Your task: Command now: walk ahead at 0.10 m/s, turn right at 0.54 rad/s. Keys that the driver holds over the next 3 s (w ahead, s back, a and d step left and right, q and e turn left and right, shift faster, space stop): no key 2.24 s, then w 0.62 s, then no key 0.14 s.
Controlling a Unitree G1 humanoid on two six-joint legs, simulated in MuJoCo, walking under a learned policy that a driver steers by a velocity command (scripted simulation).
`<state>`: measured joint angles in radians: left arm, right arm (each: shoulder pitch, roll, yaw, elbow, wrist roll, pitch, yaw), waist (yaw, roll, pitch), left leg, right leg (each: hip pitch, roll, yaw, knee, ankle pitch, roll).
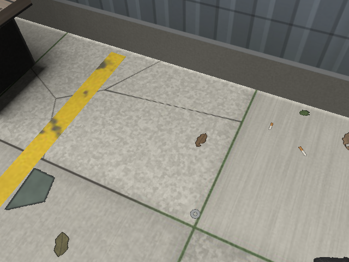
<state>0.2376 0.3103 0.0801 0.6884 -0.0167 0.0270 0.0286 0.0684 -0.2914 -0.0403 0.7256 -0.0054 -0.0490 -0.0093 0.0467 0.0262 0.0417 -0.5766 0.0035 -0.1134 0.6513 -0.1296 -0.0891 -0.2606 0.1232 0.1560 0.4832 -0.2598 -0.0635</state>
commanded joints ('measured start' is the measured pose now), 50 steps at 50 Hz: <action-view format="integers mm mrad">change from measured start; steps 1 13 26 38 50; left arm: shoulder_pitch -41 8 -35 19 41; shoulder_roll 134 33 53 29 24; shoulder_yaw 33 -7 -18 -25 -30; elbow -75 -37 16 88 187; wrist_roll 1 12 39 26 23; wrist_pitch -2 25 -34 -43 -45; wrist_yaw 10 9 -15 -8 -5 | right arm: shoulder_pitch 31 7 65 82 76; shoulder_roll -121 -88 -64 -66 -67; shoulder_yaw -41 -24 -13 -21 -24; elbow -58 -43 46 169 274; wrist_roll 1 -11 -13 0 4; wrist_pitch -19 30 27 39 55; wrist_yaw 6 -1 -2 -18 -33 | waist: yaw -49 -29 -70 -58 -59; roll -165 147 -115 -32 -36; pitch -153 -136 -24 -48 -34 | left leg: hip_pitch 164 347 384 427 441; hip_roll -31 165 32 40 36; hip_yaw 17 -90 54 50 55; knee -116 -321 -192 -186 -196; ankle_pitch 11 213 -13 115 115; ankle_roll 23 281 79 72 74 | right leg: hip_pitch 76 -97 -62 15 31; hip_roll -232 -105 -199 -168 -151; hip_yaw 233 -98 -5 -46 -72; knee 5 373 -117 -75 -93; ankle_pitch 412 -228 -46 166 190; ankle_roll -106 153 30 30 36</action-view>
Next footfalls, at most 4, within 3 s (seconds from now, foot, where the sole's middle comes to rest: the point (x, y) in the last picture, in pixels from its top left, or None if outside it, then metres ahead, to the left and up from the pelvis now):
0.06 left None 0.17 0.13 -0.77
0.38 right None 0.08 -0.12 -0.78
2.96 right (232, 236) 0.54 -0.14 -0.77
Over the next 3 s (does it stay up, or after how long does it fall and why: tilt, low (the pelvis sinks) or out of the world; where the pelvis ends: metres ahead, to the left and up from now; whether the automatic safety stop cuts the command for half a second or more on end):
stays up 0.37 -0.03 -0.02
